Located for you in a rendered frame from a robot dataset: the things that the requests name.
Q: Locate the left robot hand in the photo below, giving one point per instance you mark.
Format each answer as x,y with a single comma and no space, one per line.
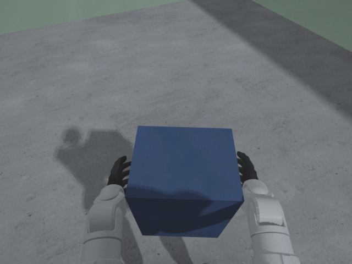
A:
117,174

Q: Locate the robot right forearm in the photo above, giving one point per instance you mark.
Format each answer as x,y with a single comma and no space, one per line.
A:
267,225

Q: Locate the robot left forearm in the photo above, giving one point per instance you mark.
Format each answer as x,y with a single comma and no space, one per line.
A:
104,226

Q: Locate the carton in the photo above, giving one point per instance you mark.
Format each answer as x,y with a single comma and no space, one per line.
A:
183,181

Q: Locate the right robot hand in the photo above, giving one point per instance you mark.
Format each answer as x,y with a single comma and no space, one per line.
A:
247,169

